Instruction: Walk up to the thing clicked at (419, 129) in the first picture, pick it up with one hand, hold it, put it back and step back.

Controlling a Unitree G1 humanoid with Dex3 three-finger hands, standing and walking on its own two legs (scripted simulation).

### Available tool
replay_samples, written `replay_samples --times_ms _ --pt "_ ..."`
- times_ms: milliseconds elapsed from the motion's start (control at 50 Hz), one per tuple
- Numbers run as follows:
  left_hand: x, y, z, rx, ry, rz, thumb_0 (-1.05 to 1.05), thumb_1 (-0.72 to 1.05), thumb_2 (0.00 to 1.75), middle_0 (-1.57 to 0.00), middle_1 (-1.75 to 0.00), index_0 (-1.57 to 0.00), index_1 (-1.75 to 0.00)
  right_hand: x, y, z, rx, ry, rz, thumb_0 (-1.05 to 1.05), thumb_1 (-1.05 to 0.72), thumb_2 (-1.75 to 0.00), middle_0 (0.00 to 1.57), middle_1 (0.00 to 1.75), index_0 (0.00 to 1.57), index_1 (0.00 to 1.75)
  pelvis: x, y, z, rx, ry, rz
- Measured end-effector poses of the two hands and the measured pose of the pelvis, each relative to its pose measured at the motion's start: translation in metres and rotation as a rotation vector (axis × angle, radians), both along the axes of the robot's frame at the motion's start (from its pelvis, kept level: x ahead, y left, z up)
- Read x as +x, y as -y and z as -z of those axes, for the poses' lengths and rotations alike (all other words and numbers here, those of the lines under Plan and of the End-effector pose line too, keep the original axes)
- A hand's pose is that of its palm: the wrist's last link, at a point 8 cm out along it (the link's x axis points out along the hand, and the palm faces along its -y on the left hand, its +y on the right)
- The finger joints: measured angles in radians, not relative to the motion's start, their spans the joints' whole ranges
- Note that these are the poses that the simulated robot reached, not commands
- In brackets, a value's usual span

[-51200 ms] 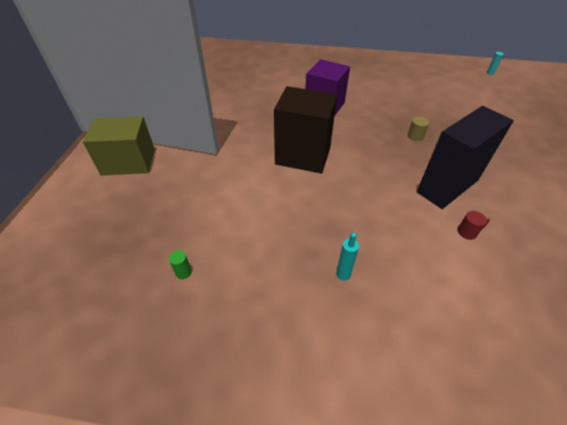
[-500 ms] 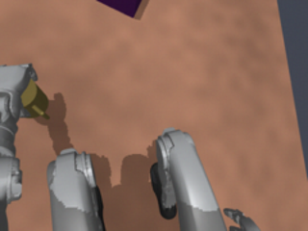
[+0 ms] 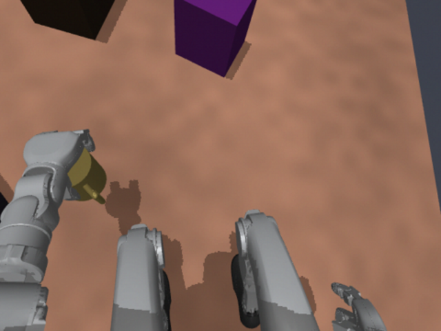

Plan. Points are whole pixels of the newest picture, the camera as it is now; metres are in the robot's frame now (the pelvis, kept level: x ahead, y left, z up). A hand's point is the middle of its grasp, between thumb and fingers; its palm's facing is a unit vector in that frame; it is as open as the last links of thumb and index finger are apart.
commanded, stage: lift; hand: left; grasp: from above
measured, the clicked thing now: (80, 179) +0.42 +0.24 -0.17
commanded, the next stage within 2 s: hold in 1.04 s
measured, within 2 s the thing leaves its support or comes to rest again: neither
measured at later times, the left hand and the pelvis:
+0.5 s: hand (3, 179) +0.35 +0.24 +0.08, palm faces -0.50 -0.10 -0.86, open 11.3 cm; pelvis +0.03 +0.00 +0.17, yaw +2 degrees
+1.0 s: hand out of the picture +0.37 +0.23 +0.17, palm faces -0.48 -0.11 -0.87, open 11.3 cm; pelvis +0.06 +0.00 +0.26, yaw +2 degrees
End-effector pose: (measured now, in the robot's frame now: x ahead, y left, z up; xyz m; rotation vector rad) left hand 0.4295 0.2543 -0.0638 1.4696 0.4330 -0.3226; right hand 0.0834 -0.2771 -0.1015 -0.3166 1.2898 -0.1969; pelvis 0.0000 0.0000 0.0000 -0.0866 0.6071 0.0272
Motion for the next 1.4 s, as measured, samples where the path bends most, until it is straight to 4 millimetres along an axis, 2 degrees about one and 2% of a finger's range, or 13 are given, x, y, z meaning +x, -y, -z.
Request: replay_samples --times_ms 140,320,500,700,920,1220,1400 --pt "-0.019 0.001 -0.06 0.005 0.017 -0.023 -0.01 -0.26 0.74 -0.48 -0.81 -0.57 -0.78 0.022 -0.004 -0.043 0.008 0.081 0.01 0.01 -0.92 -0.9 0.2 0.3 0.2 0.3 0.003 0.0 -0.045 0.013 0.054 -0.005" --pt "-0.048 0.003 -0.143 0.011 -0.018 -0.057 -0.01 -0.26 0.73 -0.48 -0.8 -0.57 -0.78 0.033 -0.016 -0.106 0.046 0.141 0.04 0.01 -0.91 -0.9 0.2 0.3 0.2 0.3 0.014 0.0 -0.115 0.034 0.152 -0.005" --pt "-0.068 0.009 -0.199 0.001 -0.05 -0.042 -0.01 -0.26 0.74 -0.49 -0.8 -0.58 -0.77 0.035 -0.016 -0.166 0.036 0.181 0.056 0.01 -0.91 -0.9 0.2 0.3 0.2 0.3 0.027 0.001 -0.174 0.047 0.247 -0.008" --pt "-0.068 0.017 -0.243 0.015 -0.016 -0.035 -0.01 -0.26 0.74 -0.49 -0.8 -0.58 -0.77 0.036 -0.011 -0.214 0.014 0.182 0.065 0.01 -0.91 -0.9 0.2 0.3 0.2 0.3 0.041 0.0 -0.221 0.055 0.326 -0.008" --pt "-0.054 0.017 -0.287 0.018 -0.007 -0.078 -0.01 -0.27 0.74 -0.5 -0.79 -0.59 -0.77 0.044 -0.014 -0.246 0.042 0.184 0.082 0.01 -0.9 -0.9 0.2 0.3 0.2 0.3 0.057 0.0 -0.256 0.067 0.393 -0.003" --pt "-0.06 0.019 -0.311 0.013 -0.021 -0.041 -0.01 -0.27 0.74 -0.5 -0.79 -0.59 -0.77 0.073 -0.016 -0.27 0.059 0.217 0.072 0.01 -0.9 -0.89 0.2 0.3 0.2 0.3 0.074 -0.002 -0.28 0.076 0.448 -0.002" --pt "-0.052 0.015 -0.331 0.027 -0.002 -0.054 -0.01 -0.27 0.74 -0.5 -0.79 -0.59 -0.76 0.089 -0.013 -0.279 0.062 0.25 0.066 0.01 -0.9 -0.89 0.2 0.3 0.2 0.3 0.08 -0.001 -0.288 0.08 0.478 -0.003"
